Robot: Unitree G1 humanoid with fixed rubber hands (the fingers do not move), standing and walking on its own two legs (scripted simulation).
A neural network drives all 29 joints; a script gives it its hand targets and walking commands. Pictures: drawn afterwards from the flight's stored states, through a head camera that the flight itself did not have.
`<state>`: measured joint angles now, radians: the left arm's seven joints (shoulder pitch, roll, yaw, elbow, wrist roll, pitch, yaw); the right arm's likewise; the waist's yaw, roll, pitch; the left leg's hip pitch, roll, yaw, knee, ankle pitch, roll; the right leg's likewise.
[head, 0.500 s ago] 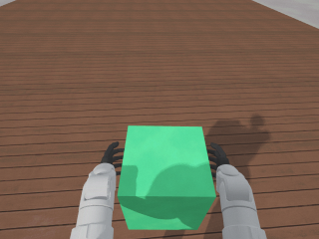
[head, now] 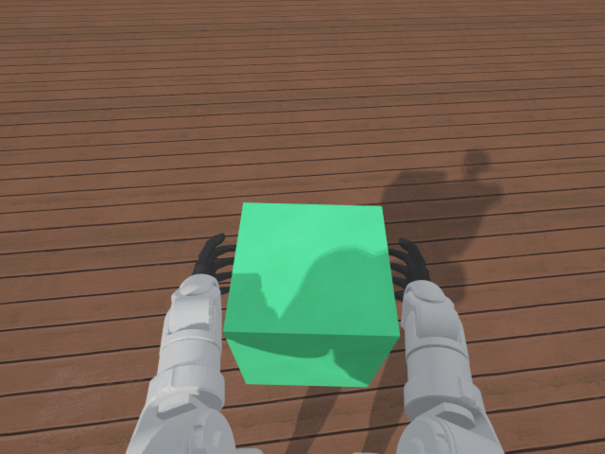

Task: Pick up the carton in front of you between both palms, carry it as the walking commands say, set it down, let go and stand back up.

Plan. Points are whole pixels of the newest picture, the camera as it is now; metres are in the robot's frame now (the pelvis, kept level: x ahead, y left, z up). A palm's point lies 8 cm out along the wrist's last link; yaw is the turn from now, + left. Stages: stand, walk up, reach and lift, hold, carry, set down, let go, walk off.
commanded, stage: set down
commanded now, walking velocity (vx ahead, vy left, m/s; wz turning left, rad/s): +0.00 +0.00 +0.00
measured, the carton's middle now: (309, 301) +0.35 +0.01 -0.07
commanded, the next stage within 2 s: none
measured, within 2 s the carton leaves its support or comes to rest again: rests again in 1.98 s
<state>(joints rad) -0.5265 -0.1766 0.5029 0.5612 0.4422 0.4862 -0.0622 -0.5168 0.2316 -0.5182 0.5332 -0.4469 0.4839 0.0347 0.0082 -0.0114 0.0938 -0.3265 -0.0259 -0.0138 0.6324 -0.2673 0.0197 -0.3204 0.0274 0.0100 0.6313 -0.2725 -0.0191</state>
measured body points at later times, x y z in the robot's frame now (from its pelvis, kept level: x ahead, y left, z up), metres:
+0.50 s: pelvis -0.02 +0.00 -0.11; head +0.19 +0.02 +0.29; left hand +0.40 +0.18 -0.19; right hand +0.40 -0.13 -0.18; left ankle +0.05 +0.11 -0.72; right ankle +0.04 -0.11 -0.72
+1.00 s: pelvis -0.05 +0.01 -0.24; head +0.24 +0.03 +0.10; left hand +0.46 +0.18 -0.34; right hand +0.45 -0.12 -0.34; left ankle +0.05 +0.11 -0.72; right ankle +0.04 -0.11 -0.72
